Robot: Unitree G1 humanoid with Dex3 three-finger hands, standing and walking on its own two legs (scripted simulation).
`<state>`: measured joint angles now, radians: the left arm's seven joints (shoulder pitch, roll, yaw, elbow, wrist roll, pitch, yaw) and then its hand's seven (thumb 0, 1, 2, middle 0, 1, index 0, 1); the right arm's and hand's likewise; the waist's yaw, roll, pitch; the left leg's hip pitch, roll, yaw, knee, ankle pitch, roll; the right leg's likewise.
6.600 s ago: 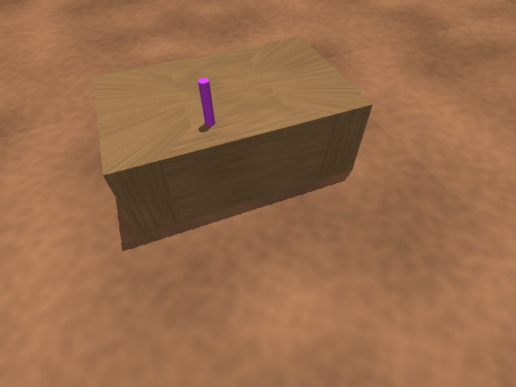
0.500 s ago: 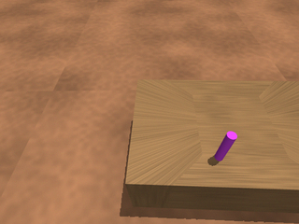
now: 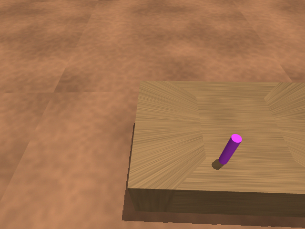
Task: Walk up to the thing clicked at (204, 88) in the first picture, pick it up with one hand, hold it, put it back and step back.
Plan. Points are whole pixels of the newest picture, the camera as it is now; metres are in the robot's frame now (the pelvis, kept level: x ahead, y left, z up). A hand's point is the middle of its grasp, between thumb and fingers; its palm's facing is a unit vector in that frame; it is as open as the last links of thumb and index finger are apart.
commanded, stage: stand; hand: right
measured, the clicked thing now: (229, 150) +0.47 -0.31 -0.26
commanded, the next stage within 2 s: go down in 0.30 s
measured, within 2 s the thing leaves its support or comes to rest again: neither
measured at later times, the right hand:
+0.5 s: hand out of the picture +0.10 -0.24 -0.16, palm faces +0.04 +0.95 -0.32, open 8.1 cm
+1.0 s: hand out of the picture +0.14 -0.28 -0.15, palm faces +0.12 +0.93 -0.34, open 16.8 cm
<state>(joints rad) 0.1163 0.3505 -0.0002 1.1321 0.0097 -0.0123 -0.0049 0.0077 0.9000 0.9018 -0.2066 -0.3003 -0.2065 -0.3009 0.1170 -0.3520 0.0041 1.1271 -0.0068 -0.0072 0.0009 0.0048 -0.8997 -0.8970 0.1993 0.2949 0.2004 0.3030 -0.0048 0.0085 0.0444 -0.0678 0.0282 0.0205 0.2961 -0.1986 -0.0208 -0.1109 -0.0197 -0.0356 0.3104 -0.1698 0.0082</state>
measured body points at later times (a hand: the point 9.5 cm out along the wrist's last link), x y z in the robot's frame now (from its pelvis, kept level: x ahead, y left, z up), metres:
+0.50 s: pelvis -0.01 +0.00 -0.01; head +0.02 +0.00 +0.44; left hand +0.11 +0.30 -0.13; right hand +0.10 -0.29 -0.13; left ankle -0.02 +0.13 -0.75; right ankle +0.00 -0.12 -0.75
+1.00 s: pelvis -0.01 +0.00 -0.03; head +0.04 +0.00 +0.41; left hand +0.15 +0.27 -0.11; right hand +0.13 -0.33 -0.12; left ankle -0.02 +0.13 -0.75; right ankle +0.00 -0.12 -0.75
